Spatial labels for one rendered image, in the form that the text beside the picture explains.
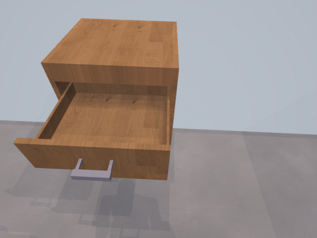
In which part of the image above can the drawer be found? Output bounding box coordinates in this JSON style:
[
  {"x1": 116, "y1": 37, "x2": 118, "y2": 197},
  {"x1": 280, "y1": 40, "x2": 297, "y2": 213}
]
[{"x1": 13, "y1": 82, "x2": 170, "y2": 175}]

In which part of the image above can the cabinet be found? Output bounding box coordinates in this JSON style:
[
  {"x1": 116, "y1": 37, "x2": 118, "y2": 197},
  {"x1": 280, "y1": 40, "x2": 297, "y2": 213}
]
[{"x1": 41, "y1": 18, "x2": 179, "y2": 180}]

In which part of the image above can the handle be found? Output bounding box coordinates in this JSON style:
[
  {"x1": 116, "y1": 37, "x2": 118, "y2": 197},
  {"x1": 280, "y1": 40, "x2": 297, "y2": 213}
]
[{"x1": 70, "y1": 158, "x2": 114, "y2": 181}]

